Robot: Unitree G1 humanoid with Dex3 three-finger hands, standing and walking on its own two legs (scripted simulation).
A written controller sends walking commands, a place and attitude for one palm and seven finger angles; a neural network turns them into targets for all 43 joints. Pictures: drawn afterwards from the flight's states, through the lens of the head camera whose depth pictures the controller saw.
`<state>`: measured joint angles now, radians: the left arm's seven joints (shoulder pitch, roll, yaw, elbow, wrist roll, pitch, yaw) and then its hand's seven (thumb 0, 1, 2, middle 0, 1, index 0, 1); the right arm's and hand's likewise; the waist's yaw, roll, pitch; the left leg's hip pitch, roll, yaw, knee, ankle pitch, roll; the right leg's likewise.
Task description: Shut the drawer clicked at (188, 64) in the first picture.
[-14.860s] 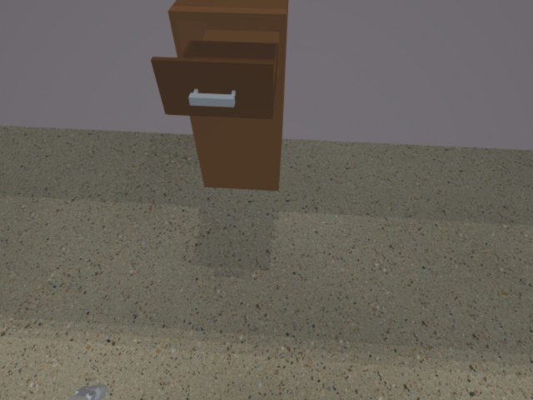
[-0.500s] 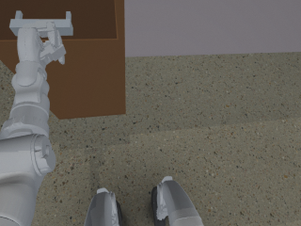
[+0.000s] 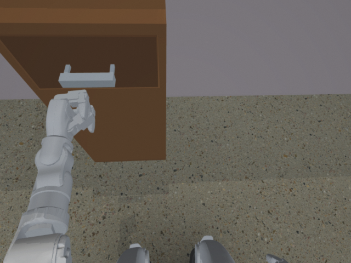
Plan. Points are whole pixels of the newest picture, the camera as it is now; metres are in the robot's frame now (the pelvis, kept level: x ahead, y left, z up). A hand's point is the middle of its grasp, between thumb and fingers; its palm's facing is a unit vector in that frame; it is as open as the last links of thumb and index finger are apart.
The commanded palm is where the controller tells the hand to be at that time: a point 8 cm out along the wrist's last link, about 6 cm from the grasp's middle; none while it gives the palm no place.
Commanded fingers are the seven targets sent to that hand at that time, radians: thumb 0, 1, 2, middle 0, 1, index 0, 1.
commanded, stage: draw the hand back to the body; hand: left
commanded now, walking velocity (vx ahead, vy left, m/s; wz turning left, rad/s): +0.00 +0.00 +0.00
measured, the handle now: (89, 73) +0.57 +0.21 +0.02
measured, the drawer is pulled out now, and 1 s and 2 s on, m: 0.00 0.00 0.00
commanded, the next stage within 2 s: step back with the hand held close in 1.18 s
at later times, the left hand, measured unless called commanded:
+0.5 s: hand (38, 167) +0.28 +0.21 +0.13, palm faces +0.22 -0.94 -0.26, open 3.3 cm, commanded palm +0.24 +0.25 +0.15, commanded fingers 0.00 0.90 0.90 -1.40 -1.60 -1.40 -1.60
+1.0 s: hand out of the picture +0.18 +0.23 +0.22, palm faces +0.42 -0.82 -0.40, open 3.3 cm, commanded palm +0.12 +0.27 +0.24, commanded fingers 0.00 0.90 0.90 -1.40 -1.60 -1.40 -1.60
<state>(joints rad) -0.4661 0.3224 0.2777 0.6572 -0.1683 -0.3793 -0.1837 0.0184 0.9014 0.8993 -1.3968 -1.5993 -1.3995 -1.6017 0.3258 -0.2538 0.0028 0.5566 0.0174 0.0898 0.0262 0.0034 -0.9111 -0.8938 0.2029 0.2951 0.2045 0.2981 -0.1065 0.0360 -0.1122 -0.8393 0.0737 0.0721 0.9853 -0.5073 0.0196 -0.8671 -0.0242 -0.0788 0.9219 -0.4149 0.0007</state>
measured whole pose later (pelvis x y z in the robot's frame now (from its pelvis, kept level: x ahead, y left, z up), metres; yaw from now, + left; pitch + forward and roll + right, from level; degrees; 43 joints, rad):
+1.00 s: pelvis +0.01 -0.01 +0.06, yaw +2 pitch -5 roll -1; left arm 0.51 0.33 0.26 -0.43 -0.07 -0.08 0.10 0.02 0.89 0.90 -1.40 -1.60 -1.40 -1.60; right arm 0.21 -0.24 0.03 0.61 0.00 -0.08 -0.06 0.01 -0.91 -0.89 0.20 0.30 0.21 0.30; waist 0.06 0.08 0.02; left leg -0.06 0.03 0.06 0.43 -0.29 0.00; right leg -0.09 -0.02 -0.10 0.40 -0.23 -0.01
